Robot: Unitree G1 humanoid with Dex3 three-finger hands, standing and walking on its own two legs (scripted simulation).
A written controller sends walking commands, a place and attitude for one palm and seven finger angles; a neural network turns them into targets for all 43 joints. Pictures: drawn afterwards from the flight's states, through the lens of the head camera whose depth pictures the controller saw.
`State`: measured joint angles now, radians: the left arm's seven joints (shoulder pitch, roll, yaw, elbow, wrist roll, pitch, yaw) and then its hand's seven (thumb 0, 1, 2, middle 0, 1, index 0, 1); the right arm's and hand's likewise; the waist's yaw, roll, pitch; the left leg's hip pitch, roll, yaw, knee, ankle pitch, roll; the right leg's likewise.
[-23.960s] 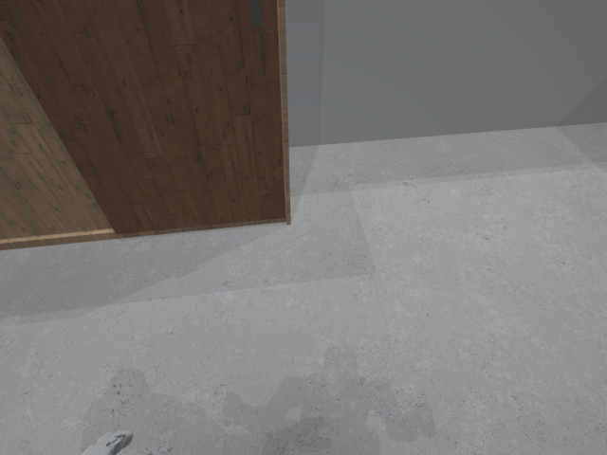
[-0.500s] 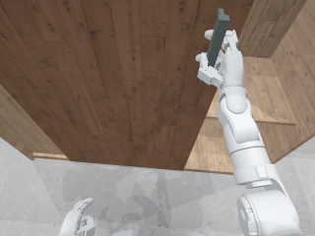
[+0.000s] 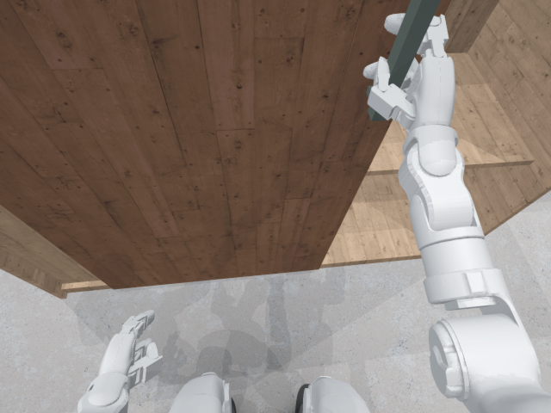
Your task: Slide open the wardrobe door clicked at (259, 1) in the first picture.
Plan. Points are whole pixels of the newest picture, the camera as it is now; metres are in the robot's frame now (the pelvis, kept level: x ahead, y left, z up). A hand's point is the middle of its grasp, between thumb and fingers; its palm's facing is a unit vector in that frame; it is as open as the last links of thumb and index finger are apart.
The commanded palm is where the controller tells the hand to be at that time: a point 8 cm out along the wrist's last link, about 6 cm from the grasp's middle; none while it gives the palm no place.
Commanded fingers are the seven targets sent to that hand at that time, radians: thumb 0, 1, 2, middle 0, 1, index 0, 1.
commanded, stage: step sideways, sliding the door along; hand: right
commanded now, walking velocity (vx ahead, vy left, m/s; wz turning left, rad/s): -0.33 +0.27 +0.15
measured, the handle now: (393, 54) +0.51 -0.14 +0.20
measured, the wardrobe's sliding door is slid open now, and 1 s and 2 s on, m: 0.52 0.55 0.55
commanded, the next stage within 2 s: stop walking and hold the door there in 0.54 s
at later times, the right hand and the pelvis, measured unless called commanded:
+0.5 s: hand (340, 84) +0.47 -0.07 +0.19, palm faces +0.44 +0.89 -0.08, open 7.0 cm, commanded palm +0.42 -0.02 +0.19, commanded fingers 0.00 -0.90 -0.90 0.45 1.40 0.45 1.40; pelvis +0.04 +0.16 +0.01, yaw -3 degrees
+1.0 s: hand (350, 86) +0.47 -0.08 +0.18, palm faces +0.44 +0.87 -0.22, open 6.9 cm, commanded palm +0.43 -0.09 +0.17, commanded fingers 0.00 -0.90 -0.90 0.45 1.40 0.45 1.40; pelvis +0.10 +0.17 +0.01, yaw +6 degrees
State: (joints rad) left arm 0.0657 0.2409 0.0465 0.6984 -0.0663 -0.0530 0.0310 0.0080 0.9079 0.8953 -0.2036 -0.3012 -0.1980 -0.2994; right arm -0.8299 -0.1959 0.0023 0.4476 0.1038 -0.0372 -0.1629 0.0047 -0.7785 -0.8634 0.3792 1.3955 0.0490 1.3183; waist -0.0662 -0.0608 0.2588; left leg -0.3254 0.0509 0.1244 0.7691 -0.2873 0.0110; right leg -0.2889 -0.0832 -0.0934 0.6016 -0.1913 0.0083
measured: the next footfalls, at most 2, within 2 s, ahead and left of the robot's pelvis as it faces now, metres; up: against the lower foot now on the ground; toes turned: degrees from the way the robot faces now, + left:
left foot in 0.26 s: +0.10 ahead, +0.27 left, +0.00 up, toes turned +5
right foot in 0.48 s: +0.07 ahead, +0.04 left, +0.00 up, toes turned -9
